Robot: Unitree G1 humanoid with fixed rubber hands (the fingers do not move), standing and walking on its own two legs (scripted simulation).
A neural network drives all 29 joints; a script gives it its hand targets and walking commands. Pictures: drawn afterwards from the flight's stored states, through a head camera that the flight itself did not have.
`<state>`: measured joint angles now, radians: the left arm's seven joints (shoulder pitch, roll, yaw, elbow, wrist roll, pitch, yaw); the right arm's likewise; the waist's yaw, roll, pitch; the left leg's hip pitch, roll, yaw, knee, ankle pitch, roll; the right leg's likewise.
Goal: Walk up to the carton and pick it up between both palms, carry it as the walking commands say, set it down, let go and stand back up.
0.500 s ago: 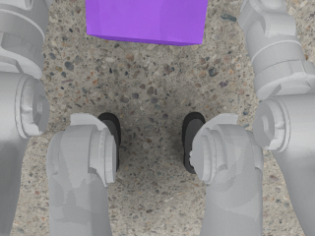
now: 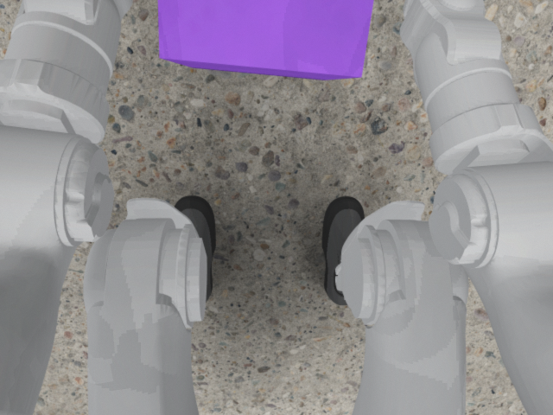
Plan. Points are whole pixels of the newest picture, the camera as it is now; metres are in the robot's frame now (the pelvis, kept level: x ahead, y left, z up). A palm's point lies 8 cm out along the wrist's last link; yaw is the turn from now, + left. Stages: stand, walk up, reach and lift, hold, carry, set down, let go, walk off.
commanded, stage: reach and lift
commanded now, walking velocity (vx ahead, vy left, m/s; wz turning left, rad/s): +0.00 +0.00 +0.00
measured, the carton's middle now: out of the picture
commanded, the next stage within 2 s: none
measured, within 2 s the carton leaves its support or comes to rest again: leaves its support in 1.00 s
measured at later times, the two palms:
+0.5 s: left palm out of the picture +0.56 +0.17 -0.19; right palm out of the picture +0.56 -0.13 -0.19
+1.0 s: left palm out of the picture +0.56 +0.16 -0.18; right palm out of the picture +0.55 -0.13 -0.19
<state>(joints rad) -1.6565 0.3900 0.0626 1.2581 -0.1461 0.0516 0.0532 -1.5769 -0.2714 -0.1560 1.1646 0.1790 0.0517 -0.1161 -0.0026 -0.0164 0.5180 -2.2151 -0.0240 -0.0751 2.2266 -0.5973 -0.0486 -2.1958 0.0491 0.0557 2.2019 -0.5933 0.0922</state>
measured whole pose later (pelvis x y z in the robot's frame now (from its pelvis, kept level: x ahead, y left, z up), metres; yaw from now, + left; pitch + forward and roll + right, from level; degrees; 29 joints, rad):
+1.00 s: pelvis +0.00 +0.00 +0.00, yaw +0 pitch +32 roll -2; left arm -1.56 0.33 0.12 1.04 -0.07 0.23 0.07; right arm -1.51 -0.27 -0.19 1.03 0.16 0.20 -0.14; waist 0.01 -0.02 0.53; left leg -2.18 -0.05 -0.08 2.24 -0.61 -0.06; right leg -2.16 0.09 0.07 2.22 -0.61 0.11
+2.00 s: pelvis -0.02 +0.00 +0.07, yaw +2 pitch +29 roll -2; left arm -1.54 0.17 0.35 0.82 0.15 0.34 0.22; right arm -1.45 -0.11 -0.36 0.72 -0.03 0.36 -0.32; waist -0.01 0.01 0.52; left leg -1.96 -0.10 -0.10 2.00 -0.54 -0.07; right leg -1.93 0.10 0.08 1.99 -0.56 0.11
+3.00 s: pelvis -0.04 -0.01 +0.16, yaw +3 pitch +19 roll -1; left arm -1.37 0.10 0.35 0.74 0.12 0.40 0.24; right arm -1.30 -0.07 -0.35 0.64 -0.05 0.43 -0.31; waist -0.02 0.02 0.52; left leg -1.58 -0.11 -0.12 1.72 -0.47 -0.07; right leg -1.56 0.10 0.10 1.71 -0.49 0.10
